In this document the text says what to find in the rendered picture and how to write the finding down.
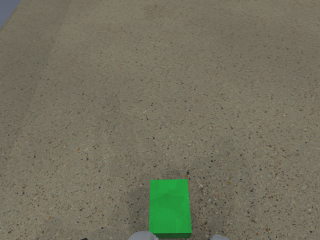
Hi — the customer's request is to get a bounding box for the carton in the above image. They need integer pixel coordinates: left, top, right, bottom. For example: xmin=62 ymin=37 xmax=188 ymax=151
xmin=149 ymin=179 xmax=192 ymax=239

